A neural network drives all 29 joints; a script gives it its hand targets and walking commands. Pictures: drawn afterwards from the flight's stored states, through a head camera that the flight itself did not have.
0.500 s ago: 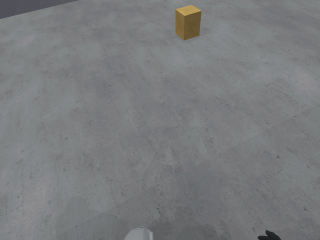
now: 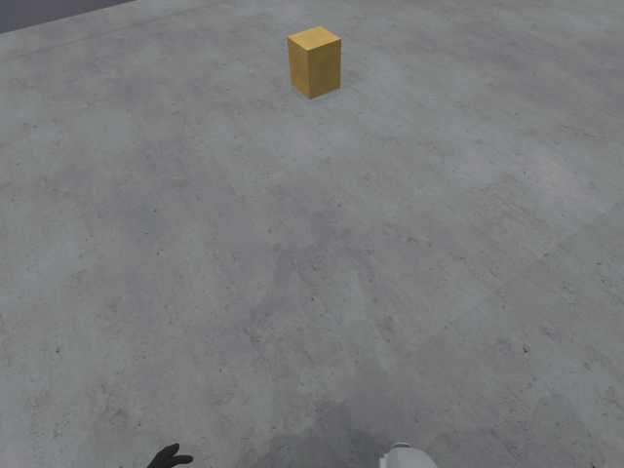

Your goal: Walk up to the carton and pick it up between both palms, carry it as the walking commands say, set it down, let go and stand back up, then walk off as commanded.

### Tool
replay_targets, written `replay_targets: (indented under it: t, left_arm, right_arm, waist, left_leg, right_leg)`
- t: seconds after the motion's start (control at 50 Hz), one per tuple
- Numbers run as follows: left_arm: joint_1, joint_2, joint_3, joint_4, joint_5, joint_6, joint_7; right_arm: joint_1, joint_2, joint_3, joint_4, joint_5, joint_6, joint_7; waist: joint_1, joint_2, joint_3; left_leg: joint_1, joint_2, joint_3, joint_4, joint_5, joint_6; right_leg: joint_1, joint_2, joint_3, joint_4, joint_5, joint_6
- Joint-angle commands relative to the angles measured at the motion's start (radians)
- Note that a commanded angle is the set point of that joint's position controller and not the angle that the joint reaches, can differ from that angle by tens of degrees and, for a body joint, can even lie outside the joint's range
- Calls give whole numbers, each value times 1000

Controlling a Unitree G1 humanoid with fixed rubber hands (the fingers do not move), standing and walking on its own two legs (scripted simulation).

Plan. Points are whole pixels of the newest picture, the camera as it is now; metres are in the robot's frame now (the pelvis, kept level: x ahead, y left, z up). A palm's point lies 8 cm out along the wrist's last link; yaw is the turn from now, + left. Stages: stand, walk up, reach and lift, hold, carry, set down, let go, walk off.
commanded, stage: walk up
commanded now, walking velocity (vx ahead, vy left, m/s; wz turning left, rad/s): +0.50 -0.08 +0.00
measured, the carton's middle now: (314, 63) +2.26 -0.03 -0.62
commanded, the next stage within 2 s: none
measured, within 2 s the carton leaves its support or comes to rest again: neither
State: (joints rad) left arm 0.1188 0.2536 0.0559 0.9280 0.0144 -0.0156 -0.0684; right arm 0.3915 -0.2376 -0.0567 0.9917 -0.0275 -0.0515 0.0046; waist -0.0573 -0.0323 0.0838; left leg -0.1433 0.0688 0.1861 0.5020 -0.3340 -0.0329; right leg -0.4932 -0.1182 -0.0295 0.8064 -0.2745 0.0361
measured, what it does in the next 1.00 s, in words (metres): walks ahead: right foot, then left foot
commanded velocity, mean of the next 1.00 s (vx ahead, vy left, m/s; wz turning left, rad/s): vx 0.51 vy -0.04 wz -0.04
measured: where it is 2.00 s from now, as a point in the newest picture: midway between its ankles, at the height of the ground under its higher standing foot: (329, 265)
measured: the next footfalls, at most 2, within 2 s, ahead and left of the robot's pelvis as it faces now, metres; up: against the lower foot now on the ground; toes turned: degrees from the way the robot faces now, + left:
right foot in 0.06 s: +0.17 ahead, -0.15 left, +0.00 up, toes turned -7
left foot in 0.48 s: +0.34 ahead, +0.13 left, +0.00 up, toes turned +10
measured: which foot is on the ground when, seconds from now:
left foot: down 0.00-0.08, up 0.10-0.46, down 0.48-0.82, up 0.84-1.00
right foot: up 0.00-0.04, down 0.06-0.48, up 0.50-0.78, down 0.80-1.00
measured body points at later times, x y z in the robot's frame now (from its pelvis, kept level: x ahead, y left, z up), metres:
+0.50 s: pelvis +0.23 +0.00 -0.01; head +0.24 +0.01 +0.44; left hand +0.15 +0.25 -0.16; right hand +0.42 -0.24 -0.11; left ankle +0.31 +0.12 -0.73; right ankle +0.14 -0.14 -0.72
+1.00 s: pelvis +0.46 -0.04 +0.01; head +0.47 -0.06 +0.46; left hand +0.51 +0.22 -0.13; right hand +0.53 -0.31 -0.14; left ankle +0.43 +0.09 -0.66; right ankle +0.44 -0.16 -0.73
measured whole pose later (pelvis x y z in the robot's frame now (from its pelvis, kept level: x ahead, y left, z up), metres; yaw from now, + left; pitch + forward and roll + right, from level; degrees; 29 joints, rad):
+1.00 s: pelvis +0.46 -0.04 +0.01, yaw +2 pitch +1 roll +0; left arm 0.24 0.23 0.04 1.00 0.03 -0.07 -0.01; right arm 0.24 -0.26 -0.06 0.94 -0.03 -0.03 0.04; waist -0.01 0.03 0.02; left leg -0.48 0.11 0.09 1.07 -0.41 -0.03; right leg -0.21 -0.07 -0.17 0.48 -0.28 0.00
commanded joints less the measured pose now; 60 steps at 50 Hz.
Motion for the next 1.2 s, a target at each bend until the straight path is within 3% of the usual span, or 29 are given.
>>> replay_targets:
  t: [0.0,0.04,0.06,0.08,0.1,0.12,0.18,0.24,0.36,0.42,0.44,0.48,0.5,0.56,0.62,0.66,0.76,0.78,0.8,0.82,0.84,0.86,0.9,0.94,1.06,1.12,1.14,1.16,1.18]
  left_arm:
    - [54,41,4,-31,-6,-21,-15]
    - [182,123,38,19,6,-35,2]
    - [329,200,62,57,24,-44,19]
    - [451,304,73,82,21,-49,38]
    - [425,277,64,90,21,-52,51]
    - [362,235,52,76,24,-56,50]
    - [200,154,24,20,15,-64,58]
    - [190,151,22,31,14,-75,58]
    - [161,139,28,56,-1,-68,43]
    - [226,119,21,81,-10,-62,39]
    - [212,101,14,78,-10,-64,38]
    - [193,14,-1,30,-5,-58,38]
    - [142,47,8,-3,4,-48,36]
    - [170,45,2,27,5,-39,25]
    - [178,28,-5,38,2,-28,15]
    - [121,36,-3,28,2,-20,10]
    - [126,56,9,32,-4,-35,1]
    - [216,96,27,60,2,-44,11]
    - [340,161,49,100,15,-52,22]
    - [478,269,68,119,18,-57,42]
    - [461,261,65,124,21,-56,59]
    - [417,219,53,117,21,-60,60]
    - [317,161,30,83,19,-59,61]
    - [213,127,18,57,15,-58,61]
    - [152,140,13,70,-4,-64,51]
    - [160,117,11,77,-15,-66,41]
    - [158,59,-5,68,-16,-73,42]
    - [145,21,-9,46,-11,-68,37]
    - [93,38,-2,7,-1,-57,35]
  right_arm:
    - [-86,-176,-38,-81,8,-18,6]
    - [-56,-153,-24,-83,9,-15,17]
    - [-77,-109,-12,-112,12,-21,21]
    - [-116,-77,-8,-164,17,-22,18]
    - [-156,-114,-16,-176,4,-20,15]
    - [-126,-130,-21,-156,-4,-25,18]
    - [-102,-90,-18,-141,-15,-8,27]
    - [-149,-79,-16,-149,-21,26,37]
    - [-277,-50,4,-155,11,28,65]
    - [-216,-91,-14,-101,7,8,39]
    - [-126,-116,-25,-69,0,1,33]
    - [90,-286,-64,-27,-25,-10,10]
    - [82,-301,-64,-34,-8,5,3]
    - [-96,-202,-37,-73,-1,-7,5]
    - [-140,-171,-29,-77,0,-25,4]
    - [-110,-177,-34,-71,0,-24,4]
    - [-109,-178,-35,-54,9,-13,16]
    - [-101,-158,-26,-59,9,-15,18]
    - [-106,-118,-15,-81,5,-20,23]
    - [-151,-63,-7,-129,20,-25,20]
    - [-224,-103,-10,-144,7,-22,12]
    - [-224,-120,-17,-143,3,-24,16]
    - [-213,-102,-22,-143,-3,-22,25]
    - [-216,-82,-14,-151,-7,-4,35]
    - [-222,-53,0,-134,9,14,45]
    - [-93,-103,-21,-62,2,2,30]
    - [0,-186,-47,-43,-15,-9,20]
    - [116,-270,-68,-23,-26,-9,12]
    - [142,-295,-65,-21,-18,3,5]
  waist:
    - [67,215,-44]
    - [139,67,-129]
    - [223,-165,-197]
    - [254,-415,-242]
    - [232,-338,-209]
    - [182,-209,-171]
    - [100,-64,-119]
    - [70,-40,-31]
    - [56,-208,2]
    - [24,-22,-54]
    - [-21,28,-101]
    - [-93,406,-145]
    - [-103,330,-105]
    - [-7,201,-2]
    - [32,233,-24]
    - [24,196,-9]
    - [84,172,-53]
    - [130,75,-97]
    - [197,-112,-173]
    - [253,-430,-219]
    - [238,-382,-178]
    - [210,-252,-157]
    - [156,-125,-108]
    - [97,-91,-51]
    - [30,-128,-26]
    - [-38,-4,-104]
    - [-86,187,-147]
    - [-123,377,-159]
    - [-131,326,-111]
  left_leg:
    - [-138,199,-145,-240,102,100]
    - [-261,116,-75,-9,129,74]
    - [-427,14,-15,278,48,43]
    - [-564,-58,-42,560,-186,30]
    - [-604,6,-144,692,-216,36]
    - [-641,24,-163,763,-178,41]
    - [-594,84,-187,735,-59,25]
    - [-541,113,-194,570,-2,-30]
    - [-223,28,-80,151,130,-15]
    - [26,-7,-5,65,166,-16]
    - [129,4,-27,59,115,-4]
    - [254,393,-583,-263,-324,104]
    - [214,454,-696,-348,-424,172]
    - [25,376,-535,-347,-188,172]
    - [-60,306,-353,-308,3,143]
    - [-72,301,-319,-302,95,154]
    - [-196,202,-167,-203,0,100]
    - [-265,150,-132,-70,39,76]
    - [-396,43,-40,194,31,43]
    - [-557,-51,-22,501,-156,13]
    - [-616,23,-133,634,-230,28]
    - [-656,41,-141,719,-189,25]
    - [-645,87,-157,719,-127,26]
    - [-560,110,-166,590,-78,6]
    - [-210,38,-64,136,83,-9]
    - [127,2,-24,51,170,5]
    - [247,144,-226,-28,-6,52]
    - [284,365,-541,-232,-264,119]
    - [253,444,-670,-327,-312,174]
  right_leg:
    - [248,35,-78,-271,105,5]
    - [556,59,-112,-293,93,-15]
    - [719,-107,112,-407,-69,-73]
    - [762,-350,507,-618,-176,-175]
    - [717,-350,545,-597,-114,-252]
    - [683,-307,485,-561,-78,-232]
    - [506,-269,327,-583,-3,-204]
    - [387,-271,283,-623,181,-210]
    - [217,-128,59,-681,-2,-158]
    - [121,-87,24,-502,-54,-129]
    - [94,-55,4,-385,-56,-111]
    - [-158,82,-61,196,-246,-42]
    - [-210,58,13,311,-224,-38]
    - [-167,-19,65,372,-38,-40]
    - [-42,-53,52,215,-14,-17]
    - [-24,-50,15,84,-34,-2]
    - [343,44,-135,-307,107,6]
    - [512,45,-116,-333,105,-9]
    - [693,-75,44,-416,-37,-46]
    - [761,-338,448,-602,-111,-166]
    - [737,-362,501,-575,23,-254]
    - [726,-310,407,-549,73,-235]
    - [614,-274,316,-552,90,-222]
    - [452,-242,222,-601,96,-202]
    - [255,-161,74,-628,92,-167]
    - [112,-81,-28,-400,44,-107]
    - [-14,1,-83,-144,14,-70]
    - [-154,71,-94,146,-225,-37]
    - [-211,64,-18,301,-236,-28]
